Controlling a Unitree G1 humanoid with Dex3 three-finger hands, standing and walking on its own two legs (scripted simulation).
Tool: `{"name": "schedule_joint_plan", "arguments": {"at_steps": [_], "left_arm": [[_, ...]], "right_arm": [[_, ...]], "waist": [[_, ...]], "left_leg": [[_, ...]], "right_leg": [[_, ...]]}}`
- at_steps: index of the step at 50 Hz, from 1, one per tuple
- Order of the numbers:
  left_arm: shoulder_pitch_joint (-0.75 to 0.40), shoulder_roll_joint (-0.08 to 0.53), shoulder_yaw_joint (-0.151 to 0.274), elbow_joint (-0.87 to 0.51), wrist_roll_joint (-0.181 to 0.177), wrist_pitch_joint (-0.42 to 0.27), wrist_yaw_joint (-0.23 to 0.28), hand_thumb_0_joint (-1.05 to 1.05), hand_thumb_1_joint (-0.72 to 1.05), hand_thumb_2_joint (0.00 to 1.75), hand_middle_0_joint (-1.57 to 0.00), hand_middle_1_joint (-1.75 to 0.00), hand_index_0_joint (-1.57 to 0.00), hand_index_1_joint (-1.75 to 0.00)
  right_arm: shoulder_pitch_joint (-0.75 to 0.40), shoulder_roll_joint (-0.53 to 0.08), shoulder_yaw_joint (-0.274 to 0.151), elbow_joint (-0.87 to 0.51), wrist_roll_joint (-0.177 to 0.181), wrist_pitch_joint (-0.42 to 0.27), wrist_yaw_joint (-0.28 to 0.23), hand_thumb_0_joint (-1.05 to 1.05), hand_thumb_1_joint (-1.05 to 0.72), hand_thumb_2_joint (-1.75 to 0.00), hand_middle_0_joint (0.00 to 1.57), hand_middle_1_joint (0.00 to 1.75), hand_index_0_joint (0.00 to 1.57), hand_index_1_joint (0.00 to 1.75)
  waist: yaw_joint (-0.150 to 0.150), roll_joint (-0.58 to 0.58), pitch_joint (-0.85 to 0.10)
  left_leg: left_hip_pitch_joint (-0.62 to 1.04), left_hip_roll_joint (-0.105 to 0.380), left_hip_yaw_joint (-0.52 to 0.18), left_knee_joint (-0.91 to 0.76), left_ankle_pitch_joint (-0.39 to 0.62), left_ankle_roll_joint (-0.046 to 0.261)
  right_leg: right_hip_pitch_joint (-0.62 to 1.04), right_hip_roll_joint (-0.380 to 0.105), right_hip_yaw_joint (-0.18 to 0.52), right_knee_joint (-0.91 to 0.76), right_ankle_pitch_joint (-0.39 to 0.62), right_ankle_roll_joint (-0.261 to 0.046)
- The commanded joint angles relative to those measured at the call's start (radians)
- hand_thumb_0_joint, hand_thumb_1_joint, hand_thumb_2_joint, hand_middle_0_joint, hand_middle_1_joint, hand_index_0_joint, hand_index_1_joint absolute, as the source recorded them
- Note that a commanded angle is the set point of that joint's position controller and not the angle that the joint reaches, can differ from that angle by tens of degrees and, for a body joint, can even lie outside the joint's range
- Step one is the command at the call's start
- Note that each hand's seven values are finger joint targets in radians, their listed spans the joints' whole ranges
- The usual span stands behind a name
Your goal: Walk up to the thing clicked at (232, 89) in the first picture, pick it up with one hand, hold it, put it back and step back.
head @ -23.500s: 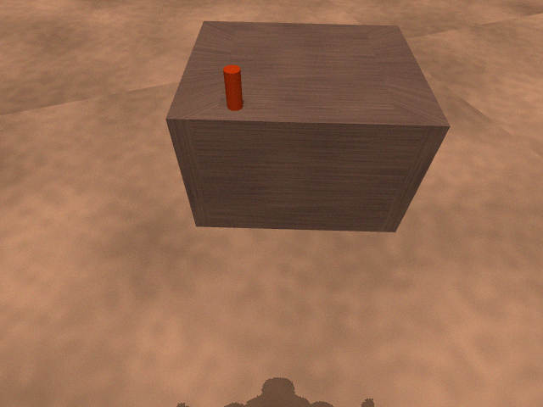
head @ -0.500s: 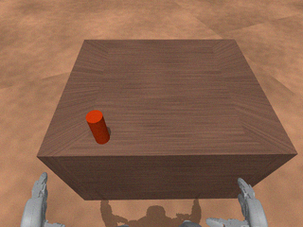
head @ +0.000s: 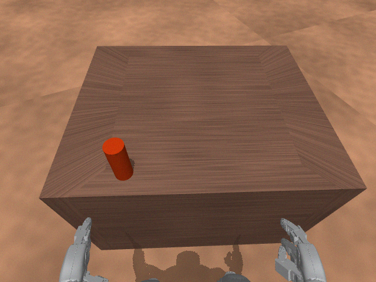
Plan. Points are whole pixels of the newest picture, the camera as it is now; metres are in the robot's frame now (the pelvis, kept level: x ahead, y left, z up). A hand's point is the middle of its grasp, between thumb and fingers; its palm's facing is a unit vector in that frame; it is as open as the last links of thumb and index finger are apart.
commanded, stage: home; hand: left
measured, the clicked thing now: (119, 160) +0.43 +0.20 -0.06
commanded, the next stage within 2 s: none
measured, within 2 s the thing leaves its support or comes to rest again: neither
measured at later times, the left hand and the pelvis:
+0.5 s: hand (109, 263) +0.18 +0.17 -0.06, palm faces +0.11 -0.97 -0.23, open 17.4 cm; pelvis +0.00 +0.00 +0.00, yaw +0 degrees
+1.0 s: hand (108, 267) +0.17 +0.17 -0.06, palm faces +0.11 -0.97 -0.23, open 17.4 cm; pelvis +0.00 +0.00 +0.00, yaw +0 degrees
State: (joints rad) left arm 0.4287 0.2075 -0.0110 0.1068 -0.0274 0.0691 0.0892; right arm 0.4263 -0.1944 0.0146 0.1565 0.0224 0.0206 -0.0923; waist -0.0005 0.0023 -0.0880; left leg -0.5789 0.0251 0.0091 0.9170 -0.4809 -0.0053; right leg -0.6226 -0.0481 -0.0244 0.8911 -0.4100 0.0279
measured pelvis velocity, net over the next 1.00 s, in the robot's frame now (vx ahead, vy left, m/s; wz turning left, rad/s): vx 0.00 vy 0.00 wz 0.00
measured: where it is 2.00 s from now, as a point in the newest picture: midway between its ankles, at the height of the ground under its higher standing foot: outside the picture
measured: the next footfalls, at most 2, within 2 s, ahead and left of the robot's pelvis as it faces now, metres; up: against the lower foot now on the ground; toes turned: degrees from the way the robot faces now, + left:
none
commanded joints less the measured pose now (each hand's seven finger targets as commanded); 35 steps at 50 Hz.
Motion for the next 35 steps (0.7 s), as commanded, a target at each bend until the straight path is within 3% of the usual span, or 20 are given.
{"name": "schedule_joint_plan", "arguments": {"at_steps": [1, 2, 4, 7, 11, 13, 14, 19, 20, 21, 22, 23, 24, 25, 26, 30, 31, 34, 35], "left_arm": [[0.015, 0.088, 0.060, -0.161, 0.000, -0.052, 0.007, 0.00, -0.55, 0.05, -0.05, -0.05, -0.05, -0.05], [-0.018, 0.090, 0.053, -0.176, 0.000, -0.053, 0.007, 0.00, -0.54, 0.06, -0.05, -0.06, -0.05, -0.06], [-0.035, 0.104, 0.066, -0.211, 0.001, -0.056, 0.008, 0.00, -0.54, 0.06, -0.05, -0.06, -0.05, -0.06], [-0.052, 0.107, 0.067, -0.221, 0.000, -0.055, 0.009, 0.00, -0.53, 0.07, -0.05, -0.06, -0.05, -0.06], [-0.013, 0.088, 0.058, -0.189, 0.001, -0.053, 0.009, 0.00, -0.53, 0.07, -0.05, -0.06, -0.05, -0.06], [-0.018, 0.099, 0.063, -0.205, 0.001, -0.055, 0.009, 0.00, -0.53, 0.07, -0.05, -0.06, -0.05, -0.06], [0.024, 0.074, 0.053, -0.147, 0.002, -0.049, 0.007, 0.00, -0.54, 0.06, -0.05, -0.06, -0.05, -0.06], [-0.024, 0.104, 0.069, -0.204, 0.001, -0.054, 0.010, 0.00, -0.54, 0.06, -0.05, -0.06, -0.05, -0.06], [0.011, 0.081, 0.058, -0.170, 0.002, -0.051, 0.007, 0.00, -0.54, 0.06, -0.05, -0.06, -0.05, -0.06], [-0.008, 0.098, 0.068, -0.200, 0.000, -0.054, 0.009, 0.00, -0.54, 0.06, -0.05, -0.06, -0.05, -0.06], [-0.035, 0.103, 0.063, -0.225, 0.001, -0.057, 0.009, 0.00, -0.53, 0.06, -0.05, -0.06, -0.05, -0.06], [0.004, 0.080, 0.052, -0.165, 0.001, -0.051, 0.007, 0.00, -0.56, 0.05, -0.05, -0.05, -0.05, -0.05], [-0.027, 0.099, 0.061, -0.222, -0.001, -0.054, 0.010, 0.00, -0.55, 0.06, -0.05, -0.06, -0.05, -0.06], [0.009, 0.073, 0.048, -0.167, 0.002, -0.050, 0.008, 0.00, -0.55, 0.06, -0.05, -0.06, -0.05, -0.06], [-0.031, 0.107, 0.067, -0.228, 0.001, -0.055, 0.009, 0.00, -0.53, 0.07, -0.05, -0.06, -0.05, -0.06], [0.006, 0.070, 0.043, -0.177, 0.001, -0.050, 0.006, 0.00, -0.54, 0.06, -0.05, -0.06, -0.05, -0.06], [-0.015, 0.097, 0.065, -0.213, 0.001, -0.054, 0.007, 0.00, -0.54, 0.06, -0.05, -0.06, -0.05, -0.06], [-0.002, 0.106, 0.070, -0.210, 0.002, -0.055, 0.007, 0.00, -0.54, 0.06, -0.05, -0.06, -0.05, -0.06], [-0.004, 0.094, 0.058, -0.201, 0.004, -0.053, 0.007, 0.00, -0.54, 0.06, -0.05, -0.06, -0.05, -0.06]], "right_arm": [[-0.022, -0.121, -0.084, -0.196, 0.001, -0.054, -0.013, 0.00, -0.90, -0.90, 0.20, 0.30, 0.20, 0.30], [-0.012, -0.111, -0.072, -0.183, 0.003, -0.052, -0.009, 0.00, -0.90, -0.90, 0.20, 0.30, 0.20, 0.30], [-0.004, -0.104, -0.073, -0.197, 0.002, -0.047, -0.012, 0.00, -0.90, -0.90, 0.20, 0.30, 0.20, 0.30], [-0.009, -0.097, -0.062, -0.187, 0.002, -0.047, -0.010, 0.00, -0.90, -0.90, 0.20, 0.30, 0.20, 0.30], [-0.015, -0.094, -0.054, -0.196, 0.002, -0.047, -0.013, 0.00, -0.90, -0.90, 0.20, 0.30, 0.20, 0.30], [-0.010, -0.098, -0.062, -0.197, 0.001, -0.043, -0.014, 0.00, -0.90, -0.90, 0.20, 0.30, 0.20, 0.30], [-0.024, -0.103, -0.065, -0.212, 0.001, -0.043, -0.013, 0.00, -0.90, -0.90, 0.20, 0.30, 0.20, 0.30], [-0.014, -0.095, -0.060, -0.190, 0.001, -0.036, -0.013, 0.00, -0.90, -0.90, 0.20, 0.30, 0.20, 0.30], [-0.010, -0.100, -0.064, -0.208, 0.001, -0.038, -0.012, 0.00, -0.90, -0.90, 0.20, 0.30, 0.20, 0.30], [-0.012, -0.100, -0.067, -0.202, 0.003, -0.037, -0.013, 0.00, -0.90, -0.90, 0.20, 0.30, 0.20, 0.30], [-0.004, -0.105, -0.069, -0.201, 0.003, -0.035, -0.014, 0.00, -0.90, -0.90, 0.20, 0.30, 0.20, 0.30], [-0.004, -0.107, -0.068, -0.206, 0.002, -0.038, -0.013, 0.00, -0.90, -0.90, 0.20, 0.30, 0.20, 0.30], [-0.010, -0.101, -0.064, -0.216, 0.003, -0.036, -0.012, 0.00, -0.90, -0.90, 0.20, 0.30, 0.20, 0.30], [-0.009, -0.099, -0.065, -0.220, 0.000, -0.035, -0.013, 0.00, -0.90, -0.90, 0.20, 0.30, 0.20, 0.30], [-0.001, -0.096, -0.060, -0.201, 0.003, -0.033, -0.013, 0.00, -0.90, -0.90, 0.20, 0.30, 0.20, 0.30], [-0.008, -0.097, -0.062, -0.218, 0.001, -0.035, -0.013, 0.00, -0.90, -0.90, 0.20, 0.30, 0.20, 0.30], [-0.003, -0.101, -0.065, -0.212, 0.002, -0.033, -0.015, 0.00, -0.90, -0.90, 0.20, 0.30, 0.20, 0.30], [-0.005, -0.094, -0.061, -0.203, 0.002, -0.032, -0.013, 0.00, -0.90, -0.90, 0.20, 0.30, 0.20, 0.30], [-0.003, -0.097, -0.065, -0.208, 0.000, -0.033, -0.014, 0.00, -0.90, -0.90, 0.20, 0.30, 0.20, 0.30]], "waist": [[0.008, -0.007, -0.125], [0.005, 0.007, -0.101], [-0.001, 0.005, -0.156], [0.001, 0.021, -0.127], [0.007, 0.006, -0.114], [0.006, 0.005, -0.129], [0.009, -0.019, -0.117], [0.009, 0.027, -0.108], [0.006, 0.008, -0.129], [0.012, 0.021, -0.138], [-0.001, 0.022, -0.132], [-0.001, 0.009, -0.115], [0.006, 0.023, -0.142], [-0.004, -0.012, -0.140], [0.007, -0.002, -0.128], [0.000, 0.009, -0.125], [0.007, 0.008, -0.141], [0.014, 0.010, -0.126], [0.000, -0.002, -0.119]], "left_leg": [[0.026, -0.016, 0.017, -0.168, 0.248, 0.000], [0.022, -0.015, 0.015, -0.173, 0.245, -0.003], [0.047, -0.018, 0.023, -0.154, 0.285, -0.001], [0.035, -0.022, 0.025, -0.153, 0.259, 0.001], [0.027, -0.020, 0.024, -0.158, 0.244, 0.001], [0.022, -0.025, 0.028, -0.150, 0.242, 0.004], [0.012, -0.024, 0.027, -0.149, 0.250, 0.003], [0.012, -0.024, 0.027, -0.155, 0.230, 0.001], [0.021, -0.020, 0.023, -0.152, 0.253, 0.000], [0.024, -0.019, 0.023, -0.150, 0.272, -0.002], [0.035, -0.019, 0.024, -0.150, 0.267, -0.001], [0.024, -0.016, 0.019, -0.150, 0.286, -0.004], [0.029, -0.019, 0.022, -0.145, 0.285, -0.002], [0.027, -0.020, 0.023, -0.137, 0.290, 0.000], [0.022, -0.022, 0.025, -0.142, 0.260, 0.004], [0.020, -0.021, 0.026, -0.146, 0.252, 0.001], [0.025, -0.019, 0.023, -0.143, 0.271, 0.001], [0.012, -0.025, 0.031, -0.133, 0.272, 0.003], [0.016, -0.024, 0.033, -0.132, 0.263, 0.005]], "right_leg": [[0.132, 0.037, -0.041, -0.111, 0.183, -0.034], [0.118, 0.039, -0.043, -0.108, 0.176, -0.035], [0.137, 0.037, -0.038, -0.104, 0.220, -0.033], [0.127, 0.031, -0.033, -0.111, 0.206, -0.031], [0.122, 0.034, -0.037, -0.112, 0.188, -0.031], [0.131, 0.028, -0.033, -0.117, 0.192, -0.029], [0.134, 0.029, -0.036, -0.113, 0.197, -0.029], [0.119, 0.029, -0.034, -0.112, 0.179, -0.031], [0.127, 0.033, -0.037, -0.101, 0.193, -0.033], [0.131, 0.033, -0.037, -0.097, 0.209, -0.035], [0.122, 0.034, -0.034, -0.100, 0.209, -0.033], [0.122, 0.036, -0.039, -0.091, 0.215, -0.035], [0.126, 0.034, -0.036, -0.097, 0.223, -0.034], [0.134, 0.033, -0.036, -0.098, 0.232, -0.031], [0.123, 0.032, -0.034, -0.106, 0.208, -0.030], [0.117, 0.032, -0.034, -0.104, 0.196, -0.032], [0.122, 0.034, -0.036, -0.096, 0.211, -0.033], [0.130, 0.027, -0.030, -0.102, 0.222, -0.031], [0.118, 0.029, -0.029, -0.106, 0.218, -0.028]]}}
